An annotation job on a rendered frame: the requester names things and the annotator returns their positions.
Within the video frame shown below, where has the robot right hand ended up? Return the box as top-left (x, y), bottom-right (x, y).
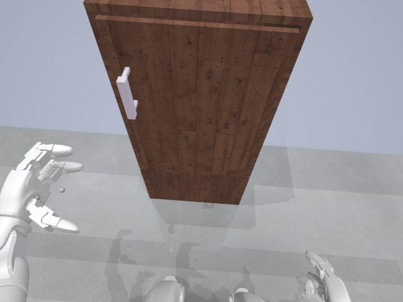
top-left (302, 250), bottom-right (351, 302)

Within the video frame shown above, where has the robot left hand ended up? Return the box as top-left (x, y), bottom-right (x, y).
top-left (0, 142), bottom-right (84, 233)

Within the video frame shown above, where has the cupboard door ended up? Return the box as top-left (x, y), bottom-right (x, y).
top-left (94, 14), bottom-right (300, 177)

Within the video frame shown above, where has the right robot shin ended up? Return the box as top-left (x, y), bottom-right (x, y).
top-left (235, 288), bottom-right (248, 293)

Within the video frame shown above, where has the handle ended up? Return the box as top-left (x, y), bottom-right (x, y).
top-left (116, 67), bottom-right (138, 120)

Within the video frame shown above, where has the left robot thigh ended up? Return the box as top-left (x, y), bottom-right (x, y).
top-left (143, 280), bottom-right (184, 302)

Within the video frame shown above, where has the left robot forearm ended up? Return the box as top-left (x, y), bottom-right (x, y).
top-left (0, 215), bottom-right (32, 302)

